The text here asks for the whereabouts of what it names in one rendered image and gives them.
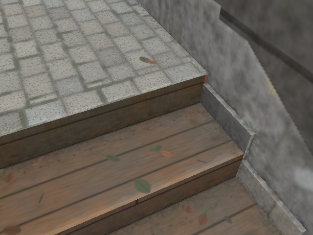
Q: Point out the stairs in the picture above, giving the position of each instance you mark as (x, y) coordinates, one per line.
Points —
(156, 163)

